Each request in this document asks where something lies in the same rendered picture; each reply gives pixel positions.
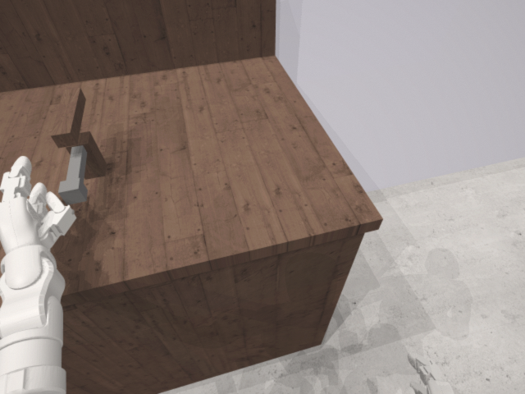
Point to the left robot forearm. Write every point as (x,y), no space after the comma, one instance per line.
(31,323)

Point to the counter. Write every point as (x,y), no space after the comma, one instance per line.
(221,221)

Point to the left robot hand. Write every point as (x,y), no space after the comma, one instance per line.
(27,221)

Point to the right robot hand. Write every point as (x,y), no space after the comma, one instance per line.
(430,374)

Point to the tap lever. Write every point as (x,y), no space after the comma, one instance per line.
(73,190)

